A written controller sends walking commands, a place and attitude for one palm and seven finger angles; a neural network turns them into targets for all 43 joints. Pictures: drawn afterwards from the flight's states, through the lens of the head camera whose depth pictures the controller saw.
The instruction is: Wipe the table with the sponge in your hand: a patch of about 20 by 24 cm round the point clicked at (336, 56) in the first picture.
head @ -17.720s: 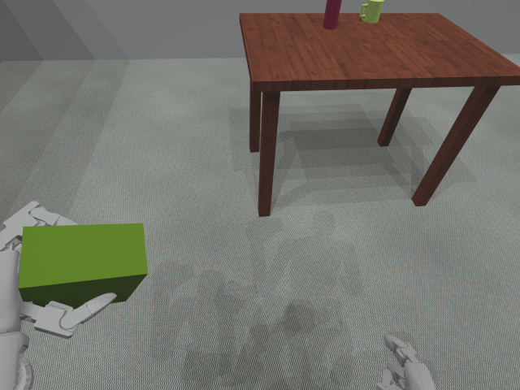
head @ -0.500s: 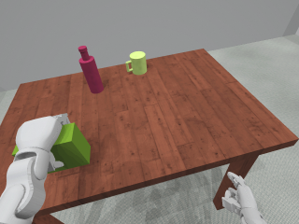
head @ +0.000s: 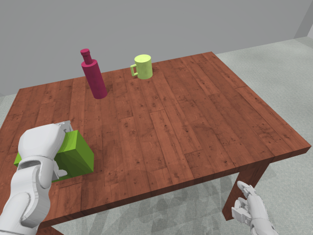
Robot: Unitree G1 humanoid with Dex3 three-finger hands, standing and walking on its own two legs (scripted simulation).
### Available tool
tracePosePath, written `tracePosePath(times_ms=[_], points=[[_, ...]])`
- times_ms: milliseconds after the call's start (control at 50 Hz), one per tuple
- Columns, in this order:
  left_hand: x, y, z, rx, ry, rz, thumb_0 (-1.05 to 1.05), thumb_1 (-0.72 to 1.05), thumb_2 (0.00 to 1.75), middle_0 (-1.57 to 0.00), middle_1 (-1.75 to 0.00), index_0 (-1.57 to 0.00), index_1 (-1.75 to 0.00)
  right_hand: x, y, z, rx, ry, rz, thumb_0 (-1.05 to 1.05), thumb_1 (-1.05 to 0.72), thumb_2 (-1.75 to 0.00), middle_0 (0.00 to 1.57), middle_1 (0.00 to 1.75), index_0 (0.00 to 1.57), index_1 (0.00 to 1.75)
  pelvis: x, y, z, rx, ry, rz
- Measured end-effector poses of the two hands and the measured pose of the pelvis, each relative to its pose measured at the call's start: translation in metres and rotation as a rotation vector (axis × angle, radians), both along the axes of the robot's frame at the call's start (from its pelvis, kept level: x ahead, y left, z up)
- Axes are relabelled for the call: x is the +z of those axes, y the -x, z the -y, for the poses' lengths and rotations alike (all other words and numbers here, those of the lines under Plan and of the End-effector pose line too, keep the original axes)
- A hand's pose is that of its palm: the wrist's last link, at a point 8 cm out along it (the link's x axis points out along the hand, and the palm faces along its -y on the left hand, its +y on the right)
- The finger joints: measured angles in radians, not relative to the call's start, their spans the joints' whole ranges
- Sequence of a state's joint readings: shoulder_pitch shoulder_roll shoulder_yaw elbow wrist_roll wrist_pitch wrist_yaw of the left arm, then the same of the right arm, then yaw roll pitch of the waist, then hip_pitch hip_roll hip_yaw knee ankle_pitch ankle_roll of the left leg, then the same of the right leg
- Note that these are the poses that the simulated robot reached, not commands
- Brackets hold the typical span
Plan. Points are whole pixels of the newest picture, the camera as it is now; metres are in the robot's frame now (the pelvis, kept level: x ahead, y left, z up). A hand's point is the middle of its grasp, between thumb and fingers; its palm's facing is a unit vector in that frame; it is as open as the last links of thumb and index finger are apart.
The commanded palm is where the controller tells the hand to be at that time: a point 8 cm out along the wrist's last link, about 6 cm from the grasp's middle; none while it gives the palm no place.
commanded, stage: move the sponge above the wiping area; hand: left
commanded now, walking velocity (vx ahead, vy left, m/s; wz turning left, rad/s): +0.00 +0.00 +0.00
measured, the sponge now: (62, 162) +0.25 +0.29 +0.07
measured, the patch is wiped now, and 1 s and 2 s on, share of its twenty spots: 0.00 0.00 0.00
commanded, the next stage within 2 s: lower the sponge onto the table in 0.70 s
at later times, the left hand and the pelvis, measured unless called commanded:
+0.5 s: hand (52, 154) +0.24 +0.30 +0.11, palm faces +0.03 -0.06 -1.00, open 10.1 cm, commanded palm +0.21 +0.28 +0.18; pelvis +0.00 +0.00 +0.00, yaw +0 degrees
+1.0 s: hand (53, 156) +0.24 +0.29 +0.11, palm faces +0.01 -0.05 -1.00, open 10.1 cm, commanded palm +0.21 +0.28 +0.19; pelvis -0.01 +0.00 +0.00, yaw +1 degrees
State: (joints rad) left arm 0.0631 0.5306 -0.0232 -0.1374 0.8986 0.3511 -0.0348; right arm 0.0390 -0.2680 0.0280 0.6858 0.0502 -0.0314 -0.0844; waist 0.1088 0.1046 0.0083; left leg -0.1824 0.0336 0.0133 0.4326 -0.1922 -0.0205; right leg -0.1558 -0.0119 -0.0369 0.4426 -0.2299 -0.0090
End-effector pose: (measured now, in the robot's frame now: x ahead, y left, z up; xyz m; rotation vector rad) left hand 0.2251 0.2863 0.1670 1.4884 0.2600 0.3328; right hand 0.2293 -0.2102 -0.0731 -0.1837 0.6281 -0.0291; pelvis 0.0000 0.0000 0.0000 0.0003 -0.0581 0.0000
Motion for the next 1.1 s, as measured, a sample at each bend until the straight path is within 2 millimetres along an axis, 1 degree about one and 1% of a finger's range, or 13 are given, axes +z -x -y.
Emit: tracePosePath(times_ms=[80,160,280,380,480,580,660,780,880,980,1060,1100], points=[[-0.005,0.0,-0.003,0.025,0.007,-0.025,0.0,-0.48,1.02,-0.73,-1.33,-0.74,-1.33,0.0,0.0,0.001,0.004,0.004,0.0,0.01,-0.9,-0.9,0.2,0.3,0.18,0.3,0.0,0.0,0.0,0.006,0.0,-0.002],[-0.008,-0.002,0.0,0.005,0.008,-0.044,0.0,-0.48,1.02,-0.73,-1.33,-0.74,-1.33,0.0,0.0,0.001,0.005,0.013,0.002,0.01,-0.9,-0.9,0.2,0.3,0.19,0.31,0.0,0.001,0.0,0.009,0.001,0.0],[-0.001,-0.005,0.005,-0.03,-0.002,-0.012,0.0,-0.48,1.02,-0.73,-1.33,-0.74,-1.33,0.0,0.0,0.001,0.0,0.01,0.002,0.01,-0.9,-0.9,0.2,0.3,0.19,0.31,0.0,-0.001,0.0,0.005,0.001,0.001],[0.006,-0.004,-0.002,0.009,-0.003,0.011,0.0,-0.48,1.02,-0.73,-1.33,-0.74,-1.33,0.0,-0.001,0.001,0.001,0.001,-0.001,0.01,-0.9,-0.9,0.2,0.3,0.19,0.31,0.0,-0.002,0.001,0.0,0.0,-0.002],[0.002,0.002,-0.009,0.041,0.006,-0.022,0.0,-0.48,1.02,-0.73,-1.33,-0.74,-1.33,0.0,-0.001,0.003,0.006,0.003,-0.001,0.01,-0.9,-0.9,0.2,0.3,0.19,0.31,0.0,-0.002,0.0,0.004,0.0,-0.004],[-0.002,0.009,0.0,-0.011,0.015,-0.04,0.0,-0.48,1.02,-0.73,-1.33,-0.74,-1.33,-0.001,-0.001,0.002,0.006,0.011,0.003,0.01,-0.9,-0.9,0.2,0.3,0.19,0.31,0.0,-0.001,-0.001,0.007,0.002,0.0],[0.001,0.013,0.005,-0.044,0.003,-0.013,0.0,-0.48,1.02,-0.73,-1.33,-0.74,-1.33,0.0,0.0,0.001,0.004,0.012,0.003,0.01,-0.9,-0.9,0.2,0.3,0.18,0.31,0.0,-0.001,-0.001,0.005,0.002,0.005],[0.009,0.015,-0.005,0.015,-0.004,0.029,0.0,-0.48,1.02,-0.73,-1.33,-0.74,-1.33,0.0,0.0,-0.001,0.003,0.004,-0.001,0.01,-0.9,-0.9,0.2,0.3,0.17,0.3,0.0,0.002,0.0,0.005,0.002,0.01],[0.007,0.015,-0.009,0.045,0.004,-0.005,0.0,-0.48,1.02,-0.73,-1.33,-0.74,-1.33,0.0,0.001,-0.001,0.006,0.005,0.0,0.01,-0.9,-0.9,0.2,0.3,0.16,0.29,0.0,0.005,0.0,0.011,0.0,0.008],[-0.001,0.009,-0.004,0.005,0.002,-0.048,0.0,-0.48,1.02,-0.73,-1.33,-0.74,-1.33,-0.001,0.001,-0.002,0.006,0.012,0.005,0.01,-0.9,-0.9,0.2,0.3,0.16,0.29,-0.001,0.006,0.0,0.014,0.001,0.008],[0.003,0.005,0.004,-0.046,-0.002,-0.018,0.0,-0.48,1.02,-0.73,-1.33,-0.74,-1.33,-0.001,0.002,-0.003,0.002,0.008,0.007,0.01,-0.9,-0.9,0.2,0.3,0.16,0.28,0.0,0.005,-0.001,0.007,0.001,0.007],[0.006,0.005,0.005,-0.049,-0.005,0.005,0.0,-0.48,1.02,-0.73,-1.33,-0.74,-1.33,-0.001,0.002,-0.004,0.001,0.003,0.005,0.01,-0.9,-0.9,0.2,0.3,0.16,0.28,0.0,0.004,-0.001,0.002,0.001,0.007]])
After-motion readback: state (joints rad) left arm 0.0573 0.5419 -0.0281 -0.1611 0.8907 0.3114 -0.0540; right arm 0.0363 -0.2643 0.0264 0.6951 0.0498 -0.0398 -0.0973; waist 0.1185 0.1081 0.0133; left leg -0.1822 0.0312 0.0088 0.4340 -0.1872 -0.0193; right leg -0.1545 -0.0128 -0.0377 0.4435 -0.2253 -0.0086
